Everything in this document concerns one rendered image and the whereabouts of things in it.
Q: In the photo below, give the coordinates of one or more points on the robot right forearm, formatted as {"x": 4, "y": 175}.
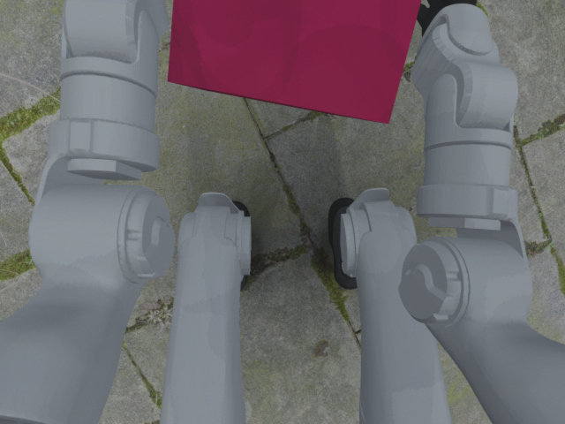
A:
{"x": 469, "y": 103}

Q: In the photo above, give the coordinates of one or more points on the right robot hand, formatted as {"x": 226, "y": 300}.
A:
{"x": 426, "y": 15}

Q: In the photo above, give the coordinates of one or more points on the carton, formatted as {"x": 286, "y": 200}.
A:
{"x": 340, "y": 57}

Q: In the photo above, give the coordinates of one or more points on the robot right upper arm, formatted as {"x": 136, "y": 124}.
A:
{"x": 474, "y": 296}

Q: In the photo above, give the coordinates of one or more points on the robot left thigh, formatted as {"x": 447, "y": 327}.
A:
{"x": 203, "y": 376}

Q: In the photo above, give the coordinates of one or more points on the robot left upper arm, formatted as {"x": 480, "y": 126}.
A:
{"x": 95, "y": 246}

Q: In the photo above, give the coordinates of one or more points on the robot left forearm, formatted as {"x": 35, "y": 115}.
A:
{"x": 109, "y": 83}

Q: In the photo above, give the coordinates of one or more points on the left robot shin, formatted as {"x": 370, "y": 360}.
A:
{"x": 206, "y": 199}

